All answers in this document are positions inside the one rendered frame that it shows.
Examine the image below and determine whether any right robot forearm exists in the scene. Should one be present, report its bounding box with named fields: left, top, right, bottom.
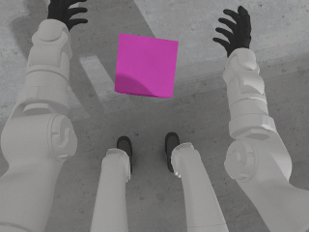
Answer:
left=222, top=47, right=293, bottom=172

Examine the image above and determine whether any carton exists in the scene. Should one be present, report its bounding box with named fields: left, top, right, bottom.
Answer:
left=114, top=33, right=179, bottom=99

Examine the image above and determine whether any left robot upper arm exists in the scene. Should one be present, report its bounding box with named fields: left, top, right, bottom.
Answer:
left=0, top=113, right=77, bottom=232

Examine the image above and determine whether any right robot upper arm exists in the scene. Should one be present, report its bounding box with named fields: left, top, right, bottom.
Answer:
left=224, top=137, right=309, bottom=232

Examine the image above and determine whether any robot right foot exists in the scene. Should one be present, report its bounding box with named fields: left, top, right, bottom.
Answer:
left=165, top=131, right=180, bottom=173

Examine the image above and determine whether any left robot forearm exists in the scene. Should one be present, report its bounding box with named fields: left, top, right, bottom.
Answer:
left=0, top=18, right=72, bottom=160

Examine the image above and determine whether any right robot thigh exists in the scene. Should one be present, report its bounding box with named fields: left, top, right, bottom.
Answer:
left=172, top=147, right=229, bottom=232

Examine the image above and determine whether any robot left hand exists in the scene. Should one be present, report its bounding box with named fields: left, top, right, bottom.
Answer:
left=47, top=0, right=88, bottom=31

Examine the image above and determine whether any robot right hand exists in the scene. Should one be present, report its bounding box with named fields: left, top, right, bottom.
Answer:
left=212, top=6, right=252, bottom=58

